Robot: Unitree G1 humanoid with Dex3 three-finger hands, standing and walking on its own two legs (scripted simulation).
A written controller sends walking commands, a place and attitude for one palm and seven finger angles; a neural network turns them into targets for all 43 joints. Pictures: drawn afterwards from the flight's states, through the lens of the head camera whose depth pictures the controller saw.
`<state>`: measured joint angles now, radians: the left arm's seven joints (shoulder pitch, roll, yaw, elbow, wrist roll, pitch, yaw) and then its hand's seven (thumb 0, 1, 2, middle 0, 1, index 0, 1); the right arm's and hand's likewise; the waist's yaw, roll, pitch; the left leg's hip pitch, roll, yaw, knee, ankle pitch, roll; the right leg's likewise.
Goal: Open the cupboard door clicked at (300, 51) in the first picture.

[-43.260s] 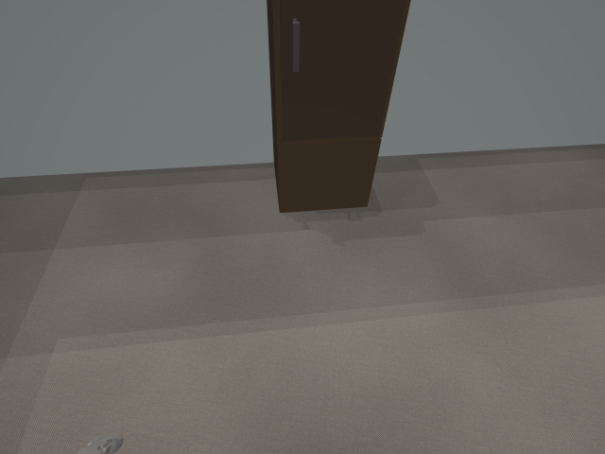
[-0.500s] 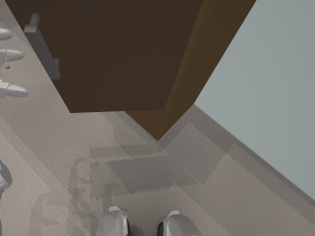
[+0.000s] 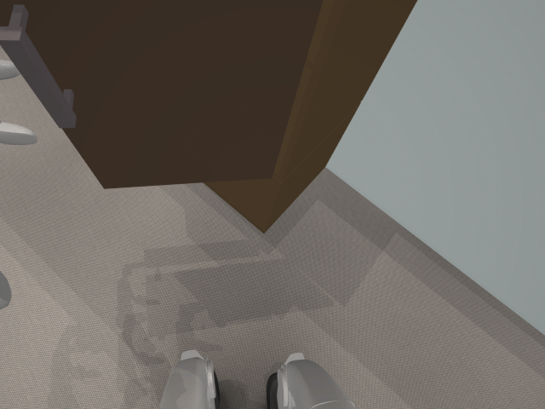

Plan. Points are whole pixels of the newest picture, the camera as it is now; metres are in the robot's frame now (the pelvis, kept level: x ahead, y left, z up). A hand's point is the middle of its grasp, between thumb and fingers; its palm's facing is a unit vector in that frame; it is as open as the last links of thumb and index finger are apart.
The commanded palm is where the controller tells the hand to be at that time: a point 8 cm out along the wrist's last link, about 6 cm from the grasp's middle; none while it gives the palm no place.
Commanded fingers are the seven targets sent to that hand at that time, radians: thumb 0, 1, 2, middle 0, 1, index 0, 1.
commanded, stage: move the hooked fingers beside the handle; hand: left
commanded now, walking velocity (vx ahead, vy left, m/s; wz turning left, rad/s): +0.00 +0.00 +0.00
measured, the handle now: (45, 72) +0.55 +0.26 +0.09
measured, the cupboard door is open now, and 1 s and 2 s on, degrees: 48 48 48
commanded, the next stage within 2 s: slide the fingers in behind the handle in 0.16 s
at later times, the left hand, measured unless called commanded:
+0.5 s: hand (0, 102) +0.49 +0.29 +0.10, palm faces +0.04 -1.00 +0.00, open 14.0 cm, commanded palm +0.48 +0.32 +0.09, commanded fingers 0.00 -0.50 0.30 -0.30 -1.20 -0.30 -1.20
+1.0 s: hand (34, 97) +0.50 +0.26 +0.09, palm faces +0.07 -1.00 -0.01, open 13.9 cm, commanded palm +0.48 +0.29 +0.09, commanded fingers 0.00 -0.50 0.30 -0.30 -1.20 -0.30 -1.20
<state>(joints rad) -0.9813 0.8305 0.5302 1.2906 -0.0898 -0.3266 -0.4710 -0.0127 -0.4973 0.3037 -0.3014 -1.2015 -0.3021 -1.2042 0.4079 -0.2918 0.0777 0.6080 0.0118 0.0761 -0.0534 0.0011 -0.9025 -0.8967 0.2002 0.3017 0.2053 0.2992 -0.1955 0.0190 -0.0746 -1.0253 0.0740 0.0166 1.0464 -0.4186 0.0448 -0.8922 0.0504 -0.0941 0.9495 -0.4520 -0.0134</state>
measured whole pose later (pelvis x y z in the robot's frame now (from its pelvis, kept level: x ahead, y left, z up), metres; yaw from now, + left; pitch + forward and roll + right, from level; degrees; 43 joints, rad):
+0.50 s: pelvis +0.01 +0.00 +0.00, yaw +1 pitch +22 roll -5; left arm -0.90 0.73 0.48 1.21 -0.14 -0.33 -0.49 -0.01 -0.50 0.30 -0.30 -1.20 -0.30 -1.20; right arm 0.38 -0.29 0.06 0.61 0.01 0.08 -0.04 0.00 -0.90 -0.90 0.20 0.30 0.20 0.30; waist -0.16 0.02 -0.10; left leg -0.99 0.07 0.01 1.03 -0.42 0.04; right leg -0.85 0.05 -0.10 0.93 -0.46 -0.01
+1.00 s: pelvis +0.01 +0.00 +0.00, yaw +1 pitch +21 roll -4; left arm -0.92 0.65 0.45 1.22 -0.12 -0.36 -0.36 -0.01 -0.50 0.30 -0.30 -1.20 -0.30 -1.22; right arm 0.41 -0.28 0.06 0.64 0.01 0.08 -0.03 0.00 -0.90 -0.90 0.20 0.30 0.20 0.30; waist -0.17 0.02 -0.09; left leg -0.97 0.06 0.02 1.02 -0.42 0.04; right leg -0.84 0.04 -0.09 0.94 -0.46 -0.02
